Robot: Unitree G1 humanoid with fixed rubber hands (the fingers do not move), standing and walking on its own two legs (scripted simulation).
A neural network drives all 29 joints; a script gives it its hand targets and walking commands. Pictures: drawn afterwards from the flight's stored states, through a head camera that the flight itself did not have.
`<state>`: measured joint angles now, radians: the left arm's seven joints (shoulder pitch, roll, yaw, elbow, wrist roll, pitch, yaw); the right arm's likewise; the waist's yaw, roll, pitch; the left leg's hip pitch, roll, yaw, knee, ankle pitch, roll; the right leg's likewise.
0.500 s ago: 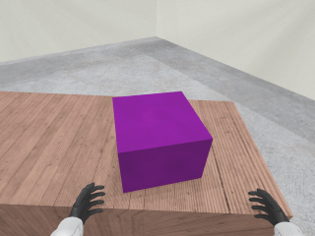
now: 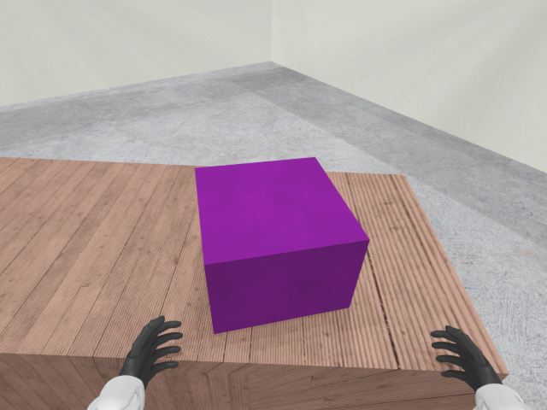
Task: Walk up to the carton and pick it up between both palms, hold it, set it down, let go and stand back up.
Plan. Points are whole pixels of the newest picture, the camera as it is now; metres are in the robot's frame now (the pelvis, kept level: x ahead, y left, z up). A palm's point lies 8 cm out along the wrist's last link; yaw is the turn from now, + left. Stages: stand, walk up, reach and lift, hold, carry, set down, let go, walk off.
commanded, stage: let go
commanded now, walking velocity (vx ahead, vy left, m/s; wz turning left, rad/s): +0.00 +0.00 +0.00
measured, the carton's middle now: (270, 236) +0.47 +0.02 +0.01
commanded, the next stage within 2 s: stand in 0.08 s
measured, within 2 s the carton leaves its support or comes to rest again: neither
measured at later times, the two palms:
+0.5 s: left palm (132, 378) +0.21 +0.22 -0.02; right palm (480, 384) +0.19 -0.27 -0.01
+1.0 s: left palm (131, 378) +0.21 +0.22 -0.02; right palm (480, 384) +0.19 -0.27 -0.01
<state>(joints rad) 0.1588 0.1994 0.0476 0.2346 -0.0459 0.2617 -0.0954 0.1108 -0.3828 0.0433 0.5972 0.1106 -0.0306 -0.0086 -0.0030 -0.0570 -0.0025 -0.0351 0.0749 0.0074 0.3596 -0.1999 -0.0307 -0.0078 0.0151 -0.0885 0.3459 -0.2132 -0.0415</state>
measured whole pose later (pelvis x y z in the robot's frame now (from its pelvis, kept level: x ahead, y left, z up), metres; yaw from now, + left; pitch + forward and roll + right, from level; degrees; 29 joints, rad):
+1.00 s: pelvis -0.02 +0.01 -0.01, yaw +0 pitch -2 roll -1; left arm 0.16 0.33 -0.04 0.31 -0.05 -0.12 -0.11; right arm 0.11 -0.38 -0.01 0.51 -0.02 -0.11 0.00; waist -0.02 -0.05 0.01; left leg -0.26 0.08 -0.01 0.56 -0.27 -0.02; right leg -0.22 0.01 -0.09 0.52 -0.26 -0.04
